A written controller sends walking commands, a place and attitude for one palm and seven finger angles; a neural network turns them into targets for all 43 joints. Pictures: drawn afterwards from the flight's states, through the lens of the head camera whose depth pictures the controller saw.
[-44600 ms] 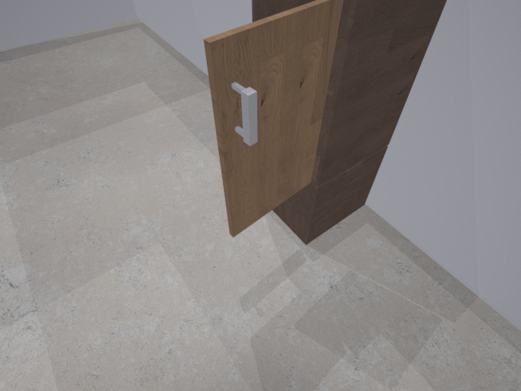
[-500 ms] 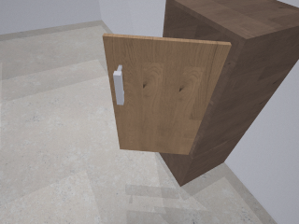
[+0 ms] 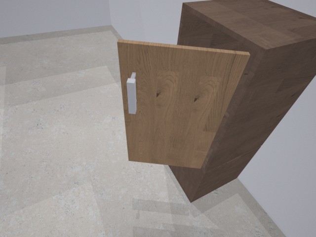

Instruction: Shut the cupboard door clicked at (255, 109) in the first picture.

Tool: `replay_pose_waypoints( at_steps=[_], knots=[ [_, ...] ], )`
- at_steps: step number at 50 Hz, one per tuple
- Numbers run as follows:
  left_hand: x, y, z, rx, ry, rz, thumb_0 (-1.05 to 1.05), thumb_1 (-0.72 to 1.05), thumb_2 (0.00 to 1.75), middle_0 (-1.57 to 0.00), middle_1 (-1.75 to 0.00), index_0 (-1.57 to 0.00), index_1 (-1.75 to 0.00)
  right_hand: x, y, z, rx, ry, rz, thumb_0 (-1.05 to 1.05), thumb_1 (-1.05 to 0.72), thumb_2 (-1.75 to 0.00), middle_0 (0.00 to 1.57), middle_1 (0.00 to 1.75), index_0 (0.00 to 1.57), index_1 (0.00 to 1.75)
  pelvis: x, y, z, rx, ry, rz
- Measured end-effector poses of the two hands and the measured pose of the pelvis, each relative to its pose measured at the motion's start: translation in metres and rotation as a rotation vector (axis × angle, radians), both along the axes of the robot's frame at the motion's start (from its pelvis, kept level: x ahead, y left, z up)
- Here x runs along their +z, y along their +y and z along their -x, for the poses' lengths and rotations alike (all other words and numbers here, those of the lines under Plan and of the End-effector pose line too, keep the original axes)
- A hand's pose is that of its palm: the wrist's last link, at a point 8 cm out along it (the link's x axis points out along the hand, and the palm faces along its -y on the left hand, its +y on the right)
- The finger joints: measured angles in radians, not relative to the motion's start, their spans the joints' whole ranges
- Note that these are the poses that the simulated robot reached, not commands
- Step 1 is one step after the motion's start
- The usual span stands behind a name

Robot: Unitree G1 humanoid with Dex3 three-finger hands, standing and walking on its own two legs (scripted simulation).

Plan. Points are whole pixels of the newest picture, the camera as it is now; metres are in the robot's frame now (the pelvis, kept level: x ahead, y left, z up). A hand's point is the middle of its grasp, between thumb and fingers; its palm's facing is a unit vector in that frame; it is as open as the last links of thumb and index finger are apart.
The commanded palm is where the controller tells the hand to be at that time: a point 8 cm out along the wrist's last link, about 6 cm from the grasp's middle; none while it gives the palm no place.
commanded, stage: look again from close up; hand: left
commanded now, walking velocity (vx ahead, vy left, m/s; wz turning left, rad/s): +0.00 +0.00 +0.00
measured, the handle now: (133, 93) +0.50 +0.12 +0.10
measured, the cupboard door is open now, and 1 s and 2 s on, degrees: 58 58 58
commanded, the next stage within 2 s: shuffle to correct the standing spot in 0.24 s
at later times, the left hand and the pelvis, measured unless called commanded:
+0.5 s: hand out of the picture -0.03 +0.15 -0.18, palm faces +0.02 -0.99 -0.16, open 7.4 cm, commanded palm none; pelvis +0.01 -0.02 +0.00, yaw +0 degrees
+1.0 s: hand out of the picture +0.03 +0.10 -0.18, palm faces +0.03 -0.99 -0.14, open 7.3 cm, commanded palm none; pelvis +0.04 -0.05 +0.00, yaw -1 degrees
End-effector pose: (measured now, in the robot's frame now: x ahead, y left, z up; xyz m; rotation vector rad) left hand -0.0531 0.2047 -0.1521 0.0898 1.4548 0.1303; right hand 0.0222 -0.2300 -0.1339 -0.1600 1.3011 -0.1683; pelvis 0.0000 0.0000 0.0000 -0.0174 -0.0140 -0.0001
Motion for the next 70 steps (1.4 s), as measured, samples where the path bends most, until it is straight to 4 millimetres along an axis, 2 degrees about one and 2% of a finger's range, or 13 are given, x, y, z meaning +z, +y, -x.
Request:
replay_pose_waypoints(
  at_steps=[12, 24, 36, 41, 45, 49, 57, 65, 70],
  knots=[
    [0.001, 0.004, -0.025, -0.02, -0.044, -0.017, 0.0, 0.91, 0.9, -0.2, -0.3, -0.2, -0.3, -0.002, 0.002, 0.016, -0.018, 0.046, -0.015, 0.0, -0.92, -0.9, 0.2, 0.29, 0.2, 0.3, 0.001, -0.004, -0.003, 0.003, 0.002, -0.003],
    [0.004, -0.007, -0.022, -0.017, -0.014, -0.019, 0.0, 0.91, 0.9, -0.2, -0.3, -0.2, -0.3, -0.005, -0.003, 0.021, -0.036, 0.075, -0.033, 0.0, -0.91, -0.9, 0.2, 0.29, 0.2, 0.3, 0.002, -0.015, -0.008, -0.002, 0.004, -0.01],
    [0.003, -0.042, -0.019, 0.006, 0.022, 0.001, 0.0, 0.91, 0.9, -0.2, -0.3, -0.2, -0.3, -0.007, -0.035, 0.002, -0.039, 0.056, -0.016, 0.0, -0.91, -0.9, 0.2, 0.29, 0.2, 0.3, 0.0, -0.042, -0.022, -0.012, 0.005, -0.004],
    [0.003, -0.059, -0.034, -0.002, 0.011, 0.024, 0.0, 0.91, 0.9, -0.2, -0.3, -0.2, -0.3, -0.003, -0.041, -0.009, -0.029, 0.056, -0.012, 0.01, -0.92, -0.9, 0.2, 0.29, 0.2, 0.3, 0.002, -0.049, -0.032, -0.011, 0.002, -0.009],
    [0.003, -0.063, -0.053, -0.006, -0.026, 0.023, 0.0, 0.91, 0.9, -0.2, -0.3, -0.2, -0.3, -0.002, -0.043, -0.016, -0.021, 0.063, -0.012, 0.01, -0.93, -0.9, 0.2, 0.29, 0.2, 0.3, 0.003, -0.051, -0.035, -0.01, 0.003, -0.015],
    [0.003, -0.057, -0.072, -0.014, -0.067, 0.002, 0.0, 0.91, 0.9, -0.21, -0.3, -0.2, -0.3, -0.004, -0.044, -0.024, -0.017, 0.058, -0.01, 0.01, -0.93, -0.9, 0.2, 0.29, 0.2, 0.3, 0.002, -0.05, -0.035, -0.011, -0.001, -0.017],
    [0.006, -0.024, -0.093, -0.057, -0.119, -0.067, 0.0, 0.91, 0.9, -0.21, -0.3, -0.2, -0.3, -0.005, -0.041, -0.041, -0.011, -0.011, 0.0, 0.01, -0.93, -0.9, 0.2, 0.29, 0.2, 0.3, -0.002, -0.04, -0.031, -0.017, -0.009, 0.004],
    [0.007, 0.014, -0.115, -0.074, -0.204, -0.099, 0.0, 0.91, 0.9, -0.2, -0.3, -0.2, -0.3, -0.002, -0.019, -0.054, 0.021, -0.101, -0.004, 0.0, -0.92, -0.9, 0.2, 0.29, 0.2, 0.3, -0.006, -0.019, -0.027, -0.002, -0.024, 0.002],
    [0.01, 0.029, -0.117, -0.075, -0.223, -0.103, 0.0, 0.91, 0.9, -0.2, -0.3, -0.2, -0.3, 0.0, -0.008, -0.055, 0.039, -0.099, -0.006, 0.0, -0.92, -0.9, 0.2, 0.29, 0.2, 0.3, -0.006, -0.008, -0.025, -0.001, -0.01, 0.0]
  ],
)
